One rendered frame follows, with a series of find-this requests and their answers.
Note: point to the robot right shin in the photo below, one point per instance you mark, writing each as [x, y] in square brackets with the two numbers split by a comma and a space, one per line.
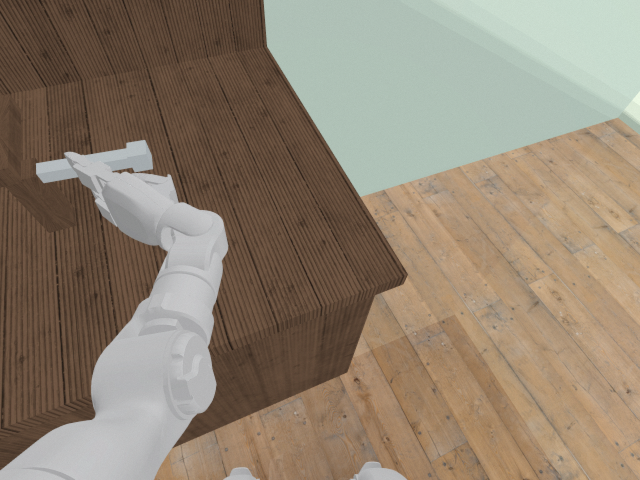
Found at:
[368, 465]

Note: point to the left robot upper arm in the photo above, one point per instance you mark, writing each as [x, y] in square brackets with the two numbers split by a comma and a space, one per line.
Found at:
[146, 391]

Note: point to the counter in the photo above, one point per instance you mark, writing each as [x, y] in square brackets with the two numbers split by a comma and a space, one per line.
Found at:
[195, 80]

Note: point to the robot left forearm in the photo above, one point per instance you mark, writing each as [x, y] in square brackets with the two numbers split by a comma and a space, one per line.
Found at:
[187, 284]

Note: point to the robot left shin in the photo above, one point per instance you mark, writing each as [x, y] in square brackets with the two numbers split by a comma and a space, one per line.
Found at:
[240, 471]

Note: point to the robot left hand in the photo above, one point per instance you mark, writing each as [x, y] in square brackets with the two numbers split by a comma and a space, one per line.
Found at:
[133, 202]

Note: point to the robot shin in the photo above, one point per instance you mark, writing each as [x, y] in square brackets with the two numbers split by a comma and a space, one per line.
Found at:
[240, 471]
[368, 465]

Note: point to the tap lever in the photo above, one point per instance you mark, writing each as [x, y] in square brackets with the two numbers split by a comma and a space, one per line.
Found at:
[137, 156]

